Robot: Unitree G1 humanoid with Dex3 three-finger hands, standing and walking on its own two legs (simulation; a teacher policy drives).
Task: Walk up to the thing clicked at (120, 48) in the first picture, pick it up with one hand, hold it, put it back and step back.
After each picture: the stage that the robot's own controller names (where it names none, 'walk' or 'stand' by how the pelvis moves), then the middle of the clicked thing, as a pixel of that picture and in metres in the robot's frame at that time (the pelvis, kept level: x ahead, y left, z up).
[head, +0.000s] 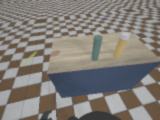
stand; (120, 46) +0.70 -0.26 +0.03
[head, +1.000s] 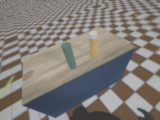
walk; (93, 45) +0.64 +0.03 +0.05
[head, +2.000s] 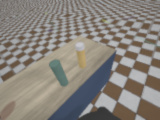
stand; (81, 56) +0.55 +0.09 +0.03
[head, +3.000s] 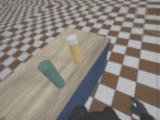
stand; (75, 51) +0.50 +0.18 +0.07
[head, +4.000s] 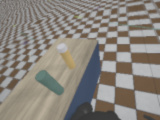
walk; (67, 57) +0.48 +0.26 +0.05
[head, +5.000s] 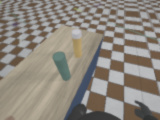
stand; (77, 45) +0.57 +0.19 +0.05
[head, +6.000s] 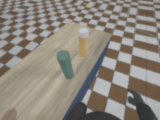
stand; (83, 44) +0.57 +0.15 +0.05
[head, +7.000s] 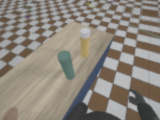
stand; (84, 44) +0.57 +0.13 +0.05
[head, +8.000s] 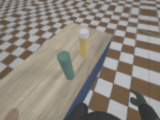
stand; (84, 44) +0.57 +0.13 +0.05
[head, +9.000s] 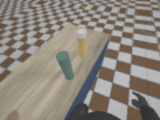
stand; (82, 45) +0.58 +0.15 +0.05
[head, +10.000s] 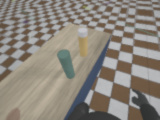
stand; (83, 43) +0.59 +0.14 +0.06
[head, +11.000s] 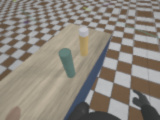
stand; (83, 43) +0.59 +0.13 +0.06
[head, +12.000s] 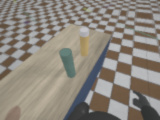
stand; (84, 43) +0.60 +0.12 +0.06
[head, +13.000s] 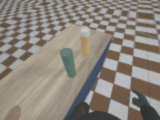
stand; (85, 43) +0.60 +0.12 +0.06
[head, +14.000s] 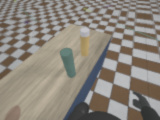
stand; (84, 43) +0.60 +0.12 +0.06
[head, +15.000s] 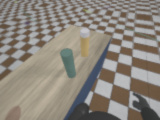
stand; (84, 44) +0.60 +0.12 +0.06
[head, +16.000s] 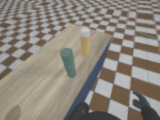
stand; (85, 43) +0.60 +0.12 +0.06
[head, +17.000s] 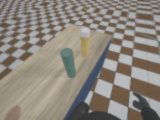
stand; (85, 44) +0.60 +0.12 +0.06
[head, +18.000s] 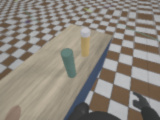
stand; (85, 44) +0.60 +0.12 +0.06
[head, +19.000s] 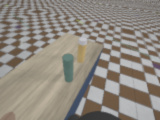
stand; (81, 51) +0.60 +0.12 +0.04
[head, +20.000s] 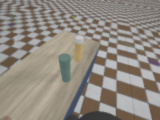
stand; (78, 49) +0.59 +0.13 +0.03
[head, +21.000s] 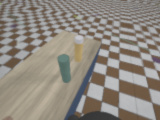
stand; (78, 49) +0.59 +0.13 +0.03
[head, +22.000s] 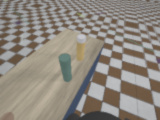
rise first; (80, 49) +0.59 +0.13 +0.03
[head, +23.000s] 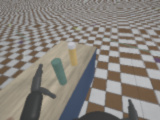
rise first; (72, 54) +0.60 +0.21 +0.03
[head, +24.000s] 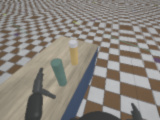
go down; (73, 53) +0.57 +0.19 +0.03
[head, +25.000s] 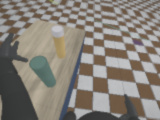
go down; (59, 44) +0.55 +0.20 +0.07
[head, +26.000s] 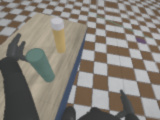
close in; (59, 38) +0.57 +0.19 +0.09
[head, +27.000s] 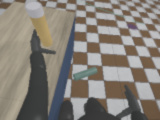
close; (42, 28) +0.59 +0.22 +0.12
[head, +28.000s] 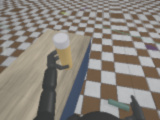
lift; (64, 54) +0.39 +0.15 +0.17
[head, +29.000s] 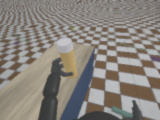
hold; (68, 61) +0.32 +0.14 +0.22
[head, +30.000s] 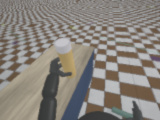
hold; (67, 61) +0.32 +0.14 +0.22
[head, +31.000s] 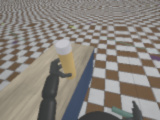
hold; (67, 62) +0.32 +0.14 +0.21
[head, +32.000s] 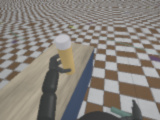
crouch; (66, 58) +0.34 +0.15 +0.22
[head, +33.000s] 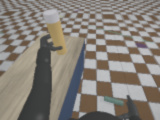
crouch; (57, 36) +0.49 +0.17 +0.24
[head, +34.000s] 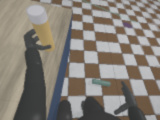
lower; (44, 33) +0.54 +0.19 +0.12
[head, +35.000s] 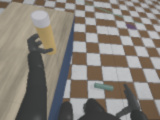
lower; (46, 37) +0.53 +0.18 +0.11
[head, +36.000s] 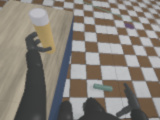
lower; (45, 35) +0.54 +0.19 +0.12
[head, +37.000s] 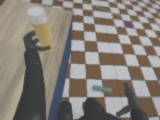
lower; (44, 34) +0.54 +0.19 +0.12
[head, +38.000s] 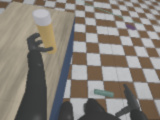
loosen; (47, 36) +0.54 +0.19 +0.12
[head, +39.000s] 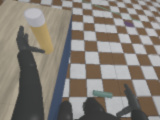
withdraw; (42, 36) +0.53 +0.20 +0.12
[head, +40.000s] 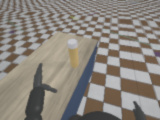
sink last; (73, 54) +0.50 +0.17 +0.06
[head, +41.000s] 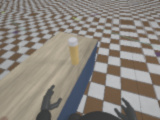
stand; (74, 52) +0.54 +0.17 +0.06
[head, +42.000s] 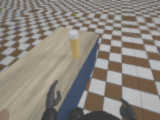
stand; (74, 46) +0.57 +0.17 +0.09
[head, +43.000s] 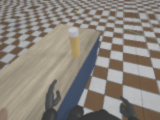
stand; (74, 44) +0.57 +0.17 +0.10
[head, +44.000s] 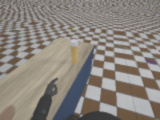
stand; (74, 52) +0.63 +0.15 +0.05
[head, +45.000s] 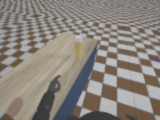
stand; (78, 48) +0.66 +0.12 +0.03
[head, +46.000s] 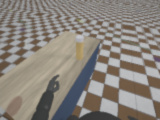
stand; (79, 48) +0.65 +0.12 +0.03
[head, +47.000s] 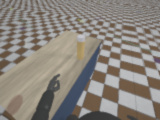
stand; (80, 48) +0.65 +0.10 +0.03
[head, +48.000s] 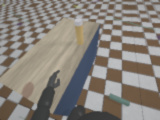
walk; (79, 33) +0.77 +0.07 +0.04
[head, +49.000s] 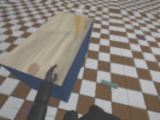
walk; (78, 22) +0.96 +0.07 +0.05
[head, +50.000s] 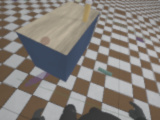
walk; (86, 11) +1.20 +0.14 +0.04
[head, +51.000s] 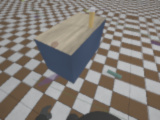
stand; (91, 18) +1.27 +0.04 +0.04
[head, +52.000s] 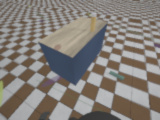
stand; (93, 22) +1.28 +0.01 +0.02
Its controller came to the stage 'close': yes
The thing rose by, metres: 0.22
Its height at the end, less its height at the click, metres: +0.00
